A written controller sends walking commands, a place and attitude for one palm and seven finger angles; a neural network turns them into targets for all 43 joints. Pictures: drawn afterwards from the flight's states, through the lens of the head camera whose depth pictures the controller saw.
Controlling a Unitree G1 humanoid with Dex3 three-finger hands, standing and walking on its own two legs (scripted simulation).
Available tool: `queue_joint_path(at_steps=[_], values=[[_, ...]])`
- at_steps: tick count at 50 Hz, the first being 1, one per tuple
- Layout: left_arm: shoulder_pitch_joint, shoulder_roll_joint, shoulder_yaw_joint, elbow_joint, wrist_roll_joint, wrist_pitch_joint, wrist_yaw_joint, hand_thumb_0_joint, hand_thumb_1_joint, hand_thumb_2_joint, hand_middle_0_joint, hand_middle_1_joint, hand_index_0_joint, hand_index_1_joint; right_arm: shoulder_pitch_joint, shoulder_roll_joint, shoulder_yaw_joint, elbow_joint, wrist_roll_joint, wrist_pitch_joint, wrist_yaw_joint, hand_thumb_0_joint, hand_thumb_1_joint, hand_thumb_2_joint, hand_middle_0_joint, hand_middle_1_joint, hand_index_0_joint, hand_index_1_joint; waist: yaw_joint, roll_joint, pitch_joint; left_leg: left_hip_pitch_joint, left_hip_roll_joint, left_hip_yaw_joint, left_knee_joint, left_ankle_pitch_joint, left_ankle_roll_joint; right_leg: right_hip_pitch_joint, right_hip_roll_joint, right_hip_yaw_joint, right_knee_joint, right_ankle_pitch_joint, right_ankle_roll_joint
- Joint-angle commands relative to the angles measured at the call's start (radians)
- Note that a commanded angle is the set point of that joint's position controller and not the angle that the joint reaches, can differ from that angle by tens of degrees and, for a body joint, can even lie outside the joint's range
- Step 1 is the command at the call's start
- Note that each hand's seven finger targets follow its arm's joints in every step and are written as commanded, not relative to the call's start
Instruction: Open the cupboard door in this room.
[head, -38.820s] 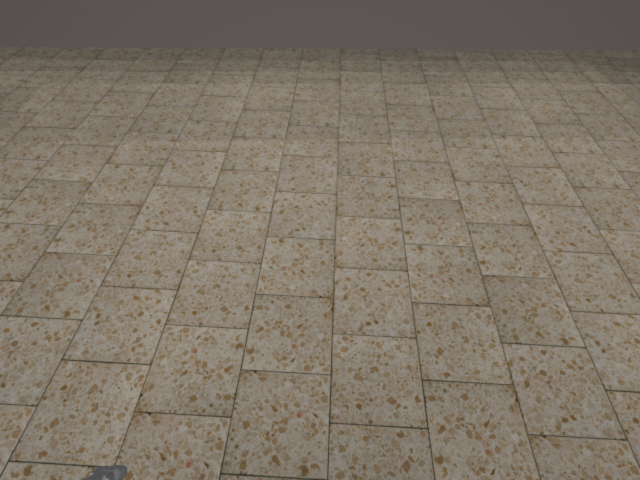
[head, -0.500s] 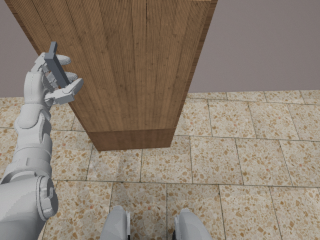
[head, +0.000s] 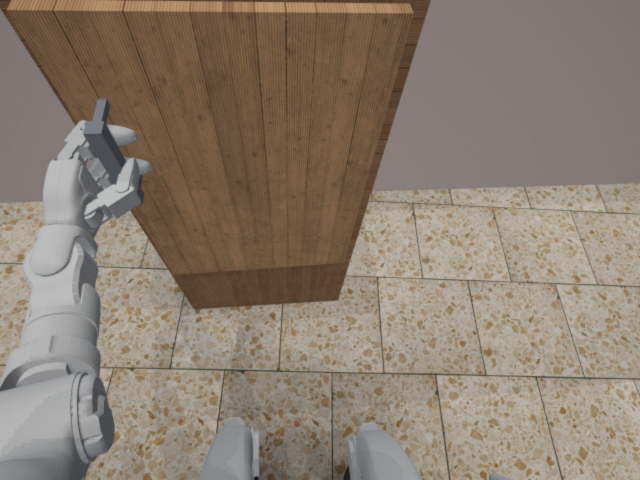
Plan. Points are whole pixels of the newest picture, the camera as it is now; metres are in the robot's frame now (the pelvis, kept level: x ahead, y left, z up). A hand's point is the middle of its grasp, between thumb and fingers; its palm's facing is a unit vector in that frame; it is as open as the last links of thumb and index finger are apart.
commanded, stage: pull the door open along its arc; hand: left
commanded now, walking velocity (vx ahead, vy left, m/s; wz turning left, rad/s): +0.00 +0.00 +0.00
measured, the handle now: (119, 156) +0.51 +0.25 +0.06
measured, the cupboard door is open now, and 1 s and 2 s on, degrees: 1 44 45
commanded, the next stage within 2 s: open thumb and fingers to let go in 0.76 s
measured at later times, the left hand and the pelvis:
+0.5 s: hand (183, 293) +0.32 +0.14 +0.07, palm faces +0.43 -0.90 +0.06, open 6.0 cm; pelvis +0.01 +0.00 +0.01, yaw +2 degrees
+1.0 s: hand (248, 351) +0.26 +0.07 +0.06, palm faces +0.42 -0.91 -0.01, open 6.0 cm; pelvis +0.01 -0.03 +0.01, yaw +5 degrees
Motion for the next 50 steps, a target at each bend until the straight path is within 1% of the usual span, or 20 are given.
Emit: queue_joint_path(at_steps=[1,5,10,11,12,14,18,19,21,23,24,27,29,33,36,39,42,43,45,50], values=[[-0.147,0.195,0.021,-0.305,-0.043,-0.06,-0.017,0.0,0.9,0.9,-0.4,-1.35,-0.4,-1.35,0.078,-0.163,-0.065,-0.113,0.011,-0.026,-0.005,0.0,-0.9,-0.9,0.2,0.3,0.2,0.3,0.053,0.081,-0.459,0.408,-0.061,0.055,-0.134,0.377,0.056,0.212,0.035,-0.047,-0.14,0.445,-0.048],[0.061,0.123,-0.005,-0.458,-0.078,-0.054,-0.007,0.0,0.9,0.9,-0.4,-1.35,-0.4,-1.35,0.048,-0.153,-0.07,-0.155,0.018,-0.034,0.006,0.0,-0.9,-0.9,0.2,0.3,0.2,0.3,0.075,0.052,-0.455,0.425,-0.064,0.064,-0.161,0.401,0.056,0.264,0.036,-0.054,-0.149,0.484,-0.046],[0.279,0.027,-0.059,-0.624,-0.1,-0.052,0.025,0.0,0.9,0.9,-0.4,-1.35,-0.4,-1.35,0.009,-0.138,-0.071,-0.19,0.021,-0.053,0.013,0.0,-0.9,-0.9,0.2,0.3,0.2,0.3,0.086,0.039,-0.382,0.419,-0.067,0.07,-0.183,0.405,0.054,0.286,0.034,-0.06,-0.153,0.501,-0.043],[0.279,-0.03,0.017,-0.679,-0.155,-0.043,0.142,0.0,0.9,0.9,-0.4,-1.35,-0.4,-1.35,-0.018,-0.105,-0.068,-0.193,0.013,-0.064,0.011,0.0,-0.9,-0.9,0.2,0.3,0.2,0.3,0.15,0.027,-0.366,0.389,-0.067,0.072,-0.199,0.394,0.043,0.299,0.029,-0.072,-0.159,0.475,-0.038],[0.315,-0.11,-0.046,-0.711,-0.138,-0.035,0.225,0.0,0.9,0.9,-0.4,-1.35,-0.4,-1.35,-0.029,-0.099,-0.066,-0.195,0.007,-0.077,0.015,0.0,-0.9,-0.9,0.2,0.3,0.2,0.3,0.131,0.027,-0.349,0.4,-0.065,0.068,-0.206,0.383,0.036,0.286,0.029,-0.081,-0.156,0.445,-0.036],[0.42,-0.167,-0.102,-0.78,-0.084,-0.033,0.347,0.0,0.9,0.9,-0.4,-1.35,-0.4,-1.35,-0.035,-0.096,-0.066,-0.197,-0.009,-0.09,0.027,0.0,-0.9,-0.9,0.2,0.3,0.2,0.3,0.125,-0.014,-0.32,0.388,-0.065,0.063,-0.204,0.373,0.036,0.291,0.028,-0.089,-0.155,0.427,-0.036],[0.532,-0.32,-0.254,-0.948,0.043,-0.034,0.566,0.0,0.9,0.9,-0.4,-1.35,-0.4,-1.35,-0.082,-0.071,-0.067,-0.207,-0.041,-0.094,0.05,0.0,-0.9,-0.9,0.2,0.3,0.2,0.3,0.124,0.005,-0.332,0.416,-0.064,0.064,-0.201,0.381,0.029,0.3,0.013,-0.091,-0.143,0.423,-0.041],[0.553,-0.333,-0.287,-0.97,0.089,-0.029,0.62,0.0,0.9,0.9,-0.4,-1.35,-0.4,-1.35,-0.083,-0.07,-0.066,-0.212,-0.051,-0.093,0.052,0.0,-0.9,-0.9,0.2,0.3,0.2,0.3,0.115,-0.021,-0.321,0.408,-0.065,0.056,-0.195,0.38,0.033,0.301,0.013,-0.09,-0.142,0.423,-0.041],[0.603,-0.407,-0.359,-1.025,0.148,-0.013,0.721,0.0,0.9,0.9,-0.4,-1.35,-0.4,-1.35,-0.109,-0.055,-0.064,-0.22,-0.062,-0.09,0.061,0.0,-0.9,-0.9,0.2,0.3,0.2,0.3,0.121,0.006,-0.315,0.412,-0.07,0.055,-0.196,0.365,0.032,0.302,0.007,-0.091,-0.142,0.411,-0.046],[0.636,-0.469,-0.466,-1.062,0.216,0.001,0.775,0.0,0.9,0.9,-0.4,-1.35,-0.4,-1.35,-0.123,-0.05,-0.064,-0.229,-0.071,-0.087,0.064,0.0,-0.9,-0.9,0.2,0.3,0.2,0.3,0.098,-0.008,-0.293,0.412,-0.071,0.049,-0.197,0.327,0.034,0.291,0.004,-0.092,-0.153,0.388,-0.047],[0.68,-0.462,-0.482,-1.071,0.248,0.007,0.792,0.0,0.9,0.9,-0.4,-1.35,-0.4,-1.35,-0.116,-0.05,-0.065,-0.234,-0.075,-0.084,0.06,0.0,-0.9,-0.9,0.2,0.3,0.2,0.3,0.094,-0.048,-0.291,0.404,-0.07,0.044,-0.196,0.316,0.038,0.303,0.005,-0.086,-0.164,0.387,-0.048],[0.724,-0.541,-0.608,-1.139,0.3,0.022,0.812,0.0,0.9,0.9,-0.4,-1.35,-0.4,-1.35,-0.145,-0.032,-0.058,-0.252,-0.077,-0.083,0.051,0.0,-0.9,-0.9,0.2,0.3,0.2,0.3,0.08,-0.024,-0.262,0.418,-0.073,0.045,-0.205,0.274,0.041,0.301,-0.003,-0.084,-0.189,0.365,-0.051],[0.797,-0.552,-0.634,-1.149,0.312,0.03,0.817,0.0,0.9,0.9,-0.4,-1.35,-0.4,-1.35,-0.154,-0.024,-0.052,-0.259,-0.079,-0.088,0.04,0.0,-0.9,-0.9,0.2,0.3,0.2,0.3,0.076,-0.065,-0.234,0.406,-0.073,0.039,-0.204,0.257,0.045,0.31,-0.003,-0.077,-0.208,0.361,-0.05],[0.893,-0.614,-0.715,-1.183,0.326,0.029,0.819,0.0,0.9,0.9,-0.4,-1.35,-0.4,-1.35,-0.194,-0.007,-0.034,-0.274,-0.081,-0.112,0.035,0.0,-0.9,-0.9,0.2,0.3,0.2,0.3,0.086,-0.037,-0.212,0.393,-0.083,0.037,-0.197,0.223,0.049,0.301,-0.008,-0.078,-0.209,0.329,-0.054],[0.96,-0.647,-0.747,-1.194,0.306,0.038,0.81,0.0,0.9,0.9,-0.4,-1.35,-0.4,-1.35,-0.214,-0.002,-0.027,-0.279,-0.076,-0.129,0.036,0.0,-0.9,-0.9,0.2,0.3,0.2,0.3,0.088,-0.067,-0.182,0.374,-0.086,0.031,-0.193,0.195,0.05,0.3,-0.007,-0.077,-0.221,0.302,-0.053],[1.095,-0.62,-0.716,-1.228,0.286,0.048,0.799,0.0,0.9,0.9,-0.4,-1.35,-0.4,-1.35,-0.214,0.004,-0.024,-0.291,-0.072,-0.136,0.04,0.0,-0.9,-0.9,0.2,0.3,0.2,0.3,0.118,-0.059,-0.204,0.371,-0.093,0.037,-0.192,0.219,0.047,0.339,-0.005,-0.071,-0.221,0.343,-0.055],[0.947,-0.599,-0.674,-1.209,0.278,0.048,0.817,0.0,0.9,0.9,-0.4,-1.35,-0.4,-1.35,-0.221,-0.001,-0.023,-0.271,-0.079,-0.135,0.03,0.0,-0.9,-0.9,0.2,0.3,0.2,0.3,0.093,-0.076,-0.156,0.349,-0.093,0.033,-0.168,0.184,0.047,0.285,-0.013,-0.059,-0.23,0.306,-0.044],[0.839,-0.568,-0.643,-1.193,0.281,0.041,0.832,0.0,0.9,0.9,-0.4,-1.35,-0.4,-1.35,-0.219,-0.005,-0.024,-0.254,-0.083,-0.134,0.023,0.0,-0.9,-0.9,0.2,0.3,0.2,0.3,0.079,-0.085,-0.138,0.332,-0.094,0.03,-0.155,0.159,0.047,0.253,-0.019,-0.049,-0.234,0.268,-0.039],[0.86,-0.564,-0.624,-1.157,0.286,0.036,0.837,0.0,0.76,0.84,-0.39,-1.335,-0.39,-1.335,-0.225,-0.003,-0.028,-0.249,-0.088,-0.136,0.018,0.0,-0.9,-0.9,0.2,0.3,0.2,0.3,0.098,-0.084,-0.16,0.328,-0.096,0.033,-0.151,0.155,0.047,0.256,-0.021,-0.038,-0.238,0.25,-0.04],[0.879,-0.553,-0.625,-1.167,0.279,0.022,0.816,0.0,0.41,0.69,-0.365,-1.298,-0.365,-1.298,-0.206,-0.002,-0.036,-0.252,-0.083,-0.137,0.015,0.0,-0.9,-0.9,0.2,0.3,0.2,0.3,0.109,-0.101,-0.22,0.333,-0.099,0.04,-0.154,0.188,0.048,0.319,-0.036,-0.014,-0.24,0.33,-0.033]])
